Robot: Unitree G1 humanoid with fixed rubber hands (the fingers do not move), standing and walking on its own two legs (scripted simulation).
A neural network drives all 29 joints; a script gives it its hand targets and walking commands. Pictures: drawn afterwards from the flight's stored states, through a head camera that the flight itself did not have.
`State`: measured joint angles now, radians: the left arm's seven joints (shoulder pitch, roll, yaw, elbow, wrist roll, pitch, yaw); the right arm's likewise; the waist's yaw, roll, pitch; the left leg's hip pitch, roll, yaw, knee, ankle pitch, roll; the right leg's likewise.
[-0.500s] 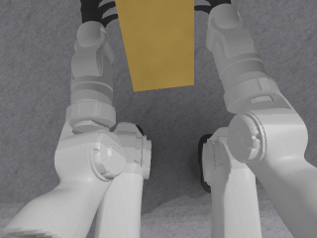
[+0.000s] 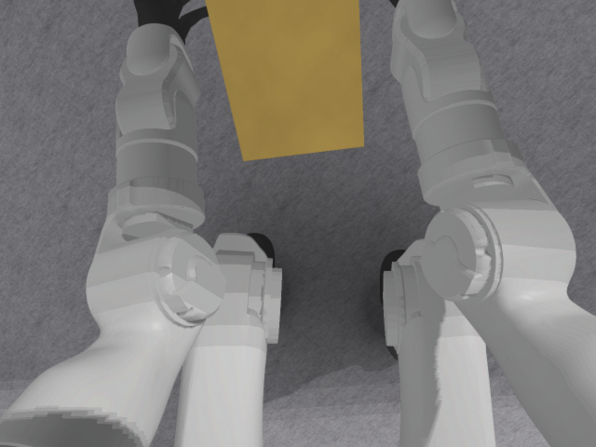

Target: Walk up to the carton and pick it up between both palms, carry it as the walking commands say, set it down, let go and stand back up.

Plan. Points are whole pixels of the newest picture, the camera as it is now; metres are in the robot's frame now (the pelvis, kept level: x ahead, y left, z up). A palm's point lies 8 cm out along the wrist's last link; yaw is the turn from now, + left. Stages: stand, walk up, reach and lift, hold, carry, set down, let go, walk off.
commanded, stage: set down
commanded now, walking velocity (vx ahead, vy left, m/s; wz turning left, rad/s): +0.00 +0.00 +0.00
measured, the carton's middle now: (289, 20) +0.56 +0.06 -0.25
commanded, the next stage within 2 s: none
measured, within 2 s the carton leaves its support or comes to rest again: rests again in 1.62 s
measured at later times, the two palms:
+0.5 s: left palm (165, 22) +0.54 +0.17 -0.15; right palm out of the picture +0.56 -0.07 -0.16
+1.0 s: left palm (165, 18) +0.54 +0.18 -0.16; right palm out of the picture +0.57 -0.07 -0.17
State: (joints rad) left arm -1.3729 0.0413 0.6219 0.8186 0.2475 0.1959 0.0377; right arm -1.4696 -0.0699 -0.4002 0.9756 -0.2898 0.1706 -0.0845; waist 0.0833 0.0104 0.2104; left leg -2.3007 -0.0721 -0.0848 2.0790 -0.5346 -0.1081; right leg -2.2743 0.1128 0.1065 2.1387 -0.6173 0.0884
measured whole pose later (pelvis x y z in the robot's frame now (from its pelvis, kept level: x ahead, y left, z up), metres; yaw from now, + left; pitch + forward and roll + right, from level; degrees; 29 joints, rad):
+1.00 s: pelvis +0.01 +0.00 +0.00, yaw +0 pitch +45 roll +2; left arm -1.37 0.05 0.66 0.85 0.27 0.10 -0.01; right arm -1.47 -0.08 -0.43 1.00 -0.34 0.10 -0.02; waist 0.08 0.02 0.20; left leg -2.31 -0.07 -0.08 2.10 -0.57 -0.10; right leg -2.28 0.11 0.11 2.15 -0.66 0.09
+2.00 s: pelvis -0.01 +0.00 -0.01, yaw +0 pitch +36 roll +2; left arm -1.38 0.22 0.30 1.07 -0.09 0.01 0.13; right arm -1.52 -0.30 -0.04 1.14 0.09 0.06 -0.12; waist 0.08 0.00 0.38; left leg -2.22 -0.07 -0.08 2.12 -0.54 -0.12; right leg -2.20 0.12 0.11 2.19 -0.62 0.09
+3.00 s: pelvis +0.03 +0.00 +0.21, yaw -1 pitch +46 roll +0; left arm -1.03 0.06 0.41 0.68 0.08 0.15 0.12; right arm -1.16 -0.17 -0.27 0.85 -0.12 0.16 -0.08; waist 0.09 -0.03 -0.05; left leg -1.73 -0.03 -0.08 1.32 -0.38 -0.06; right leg -1.71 0.05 0.10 1.35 -0.45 0.06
